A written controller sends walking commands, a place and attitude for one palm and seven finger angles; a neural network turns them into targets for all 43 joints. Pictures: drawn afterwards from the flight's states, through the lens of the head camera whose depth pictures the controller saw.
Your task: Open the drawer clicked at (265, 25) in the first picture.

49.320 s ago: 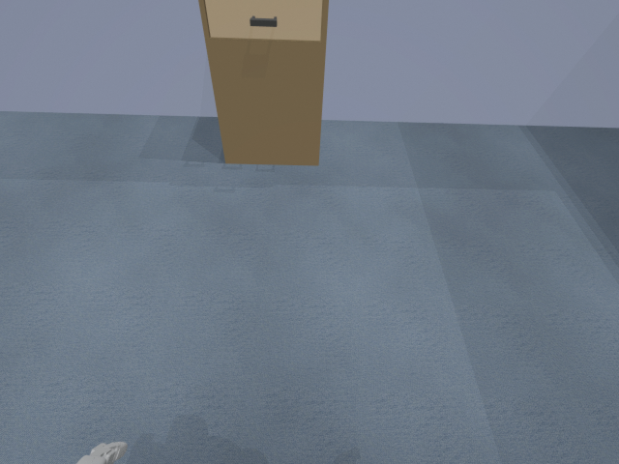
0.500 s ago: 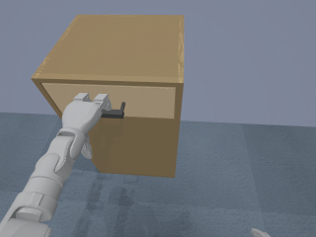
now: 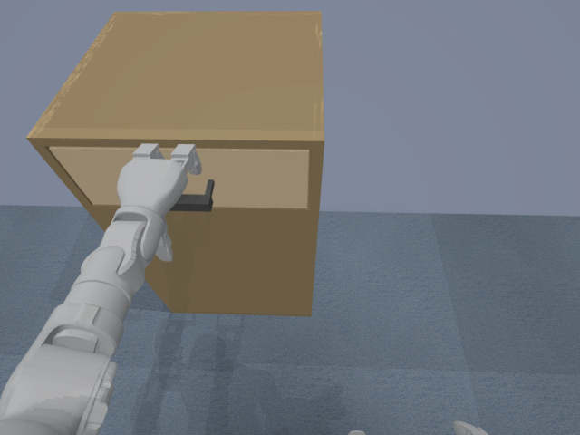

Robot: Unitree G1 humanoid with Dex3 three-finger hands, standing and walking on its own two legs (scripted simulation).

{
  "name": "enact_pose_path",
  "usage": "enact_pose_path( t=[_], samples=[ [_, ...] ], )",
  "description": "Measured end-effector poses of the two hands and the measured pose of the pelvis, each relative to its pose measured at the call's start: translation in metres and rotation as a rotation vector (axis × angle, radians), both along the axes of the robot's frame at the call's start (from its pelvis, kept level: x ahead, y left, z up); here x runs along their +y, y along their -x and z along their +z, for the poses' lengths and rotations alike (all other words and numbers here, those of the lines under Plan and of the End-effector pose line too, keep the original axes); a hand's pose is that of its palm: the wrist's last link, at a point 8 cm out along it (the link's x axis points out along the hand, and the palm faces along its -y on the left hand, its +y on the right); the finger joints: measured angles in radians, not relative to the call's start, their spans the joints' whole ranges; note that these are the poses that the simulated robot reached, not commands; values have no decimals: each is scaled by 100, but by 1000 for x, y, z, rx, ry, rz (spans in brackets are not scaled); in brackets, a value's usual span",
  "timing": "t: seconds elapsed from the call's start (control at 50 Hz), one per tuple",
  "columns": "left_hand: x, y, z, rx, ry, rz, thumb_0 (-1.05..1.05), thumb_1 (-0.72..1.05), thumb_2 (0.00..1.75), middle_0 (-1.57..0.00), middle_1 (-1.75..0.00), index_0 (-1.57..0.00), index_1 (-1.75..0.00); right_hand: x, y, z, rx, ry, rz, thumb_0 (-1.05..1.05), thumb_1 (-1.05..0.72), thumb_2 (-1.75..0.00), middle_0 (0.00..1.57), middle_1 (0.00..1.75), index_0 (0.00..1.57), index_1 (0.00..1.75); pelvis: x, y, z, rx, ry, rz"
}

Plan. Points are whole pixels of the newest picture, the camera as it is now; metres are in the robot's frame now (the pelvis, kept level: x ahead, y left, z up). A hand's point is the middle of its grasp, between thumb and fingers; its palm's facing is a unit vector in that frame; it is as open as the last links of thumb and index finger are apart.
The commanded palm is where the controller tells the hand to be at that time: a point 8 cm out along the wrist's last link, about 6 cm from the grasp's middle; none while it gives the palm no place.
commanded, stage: move the hooked fingers above the handle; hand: left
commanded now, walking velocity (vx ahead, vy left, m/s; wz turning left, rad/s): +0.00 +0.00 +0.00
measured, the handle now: (185, 193) +0.52 +0.21 -0.03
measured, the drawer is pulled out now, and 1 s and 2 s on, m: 0.00 0.00 0.00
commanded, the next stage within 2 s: none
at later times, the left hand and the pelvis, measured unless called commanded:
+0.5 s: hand (188, 193) +0.48 +0.18 +0.02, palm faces +0.05 -0.03 -1.00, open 13.6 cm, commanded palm +0.46 +0.22 +0.08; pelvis -0.01 +0.01 -0.02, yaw +0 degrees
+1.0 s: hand (154, 202) +0.46 +0.24 +0.01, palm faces -0.10 +0.03 -1.00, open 13.8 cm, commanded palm +0.46 +0.22 +0.08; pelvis -0.02 +0.01 -0.02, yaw -1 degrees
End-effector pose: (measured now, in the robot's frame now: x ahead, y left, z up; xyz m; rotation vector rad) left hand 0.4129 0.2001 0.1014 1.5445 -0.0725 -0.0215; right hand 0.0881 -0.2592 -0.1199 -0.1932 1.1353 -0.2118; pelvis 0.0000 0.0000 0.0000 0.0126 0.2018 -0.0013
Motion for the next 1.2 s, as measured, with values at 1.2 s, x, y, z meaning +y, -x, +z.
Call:
enact_pose_path(
  t=[1.2],
  samples=[
    [9, -43, -32, 52, 14, -11, 0, -49, 30, -37, -123, -34, -121, -12, 92, -7, 236, 84, -83, 1, -91, -90, 20, 30, 20, 30, 11, 2, -16, 121, 26, 12]
  ],
)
